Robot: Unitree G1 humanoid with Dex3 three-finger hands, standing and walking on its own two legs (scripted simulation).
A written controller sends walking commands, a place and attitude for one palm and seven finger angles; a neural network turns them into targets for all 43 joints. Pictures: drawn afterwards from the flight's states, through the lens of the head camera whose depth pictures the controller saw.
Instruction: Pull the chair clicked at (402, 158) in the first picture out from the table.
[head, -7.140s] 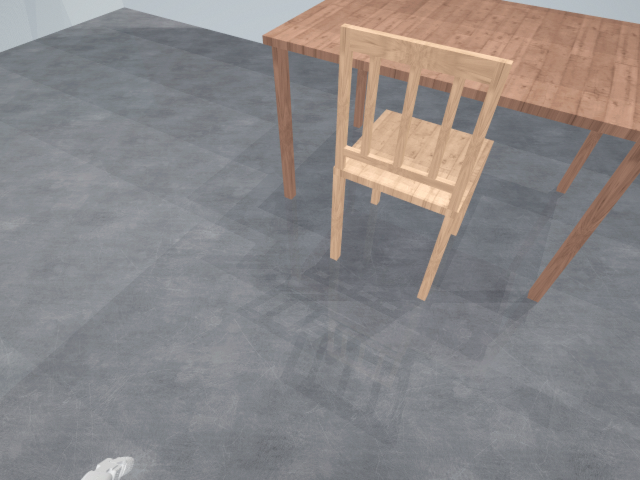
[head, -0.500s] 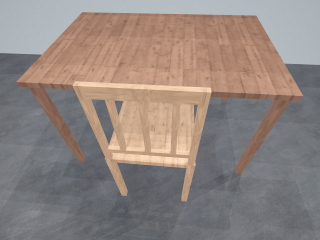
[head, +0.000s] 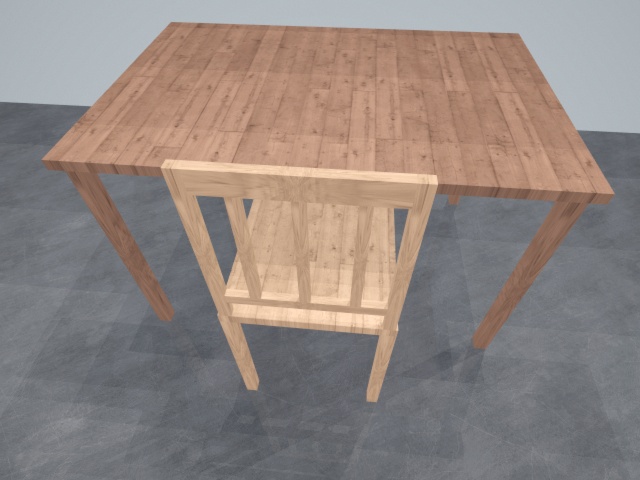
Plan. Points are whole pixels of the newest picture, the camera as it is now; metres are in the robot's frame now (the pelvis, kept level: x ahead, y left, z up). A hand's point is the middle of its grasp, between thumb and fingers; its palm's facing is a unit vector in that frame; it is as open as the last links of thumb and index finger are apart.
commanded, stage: shuffle to correct the standing spot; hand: left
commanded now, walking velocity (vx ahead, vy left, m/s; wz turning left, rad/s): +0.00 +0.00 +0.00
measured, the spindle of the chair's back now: (302, 256) +0.50 +0.07 -0.08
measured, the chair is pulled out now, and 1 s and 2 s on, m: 0.00 0.00 0.00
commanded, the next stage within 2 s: come to a stop and stand still in 0.28 s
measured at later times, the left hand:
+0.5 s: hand out of the picture +0.03 +0.17 -0.19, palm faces +0.05 -0.98 -0.18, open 7.4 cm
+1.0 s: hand out of the picture +0.05 +0.18 -0.18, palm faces +0.02 -0.97 -0.22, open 7.4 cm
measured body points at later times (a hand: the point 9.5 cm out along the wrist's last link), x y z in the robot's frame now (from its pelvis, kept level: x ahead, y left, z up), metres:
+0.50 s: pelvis +0.06 +0.01 -0.01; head +0.08 +0.00 +0.43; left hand +0.03 +0.22 -0.17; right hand +0.00 -0.19 -0.18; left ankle -0.04 +0.12 -0.74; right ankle +0.00 -0.11 -0.74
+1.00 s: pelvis +0.03 +0.01 +0.00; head +0.07 +0.01 +0.44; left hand +0.05 +0.23 -0.16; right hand +0.11 -0.24 -0.15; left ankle +0.04 +0.09 -0.73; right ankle +0.00 -0.11 -0.74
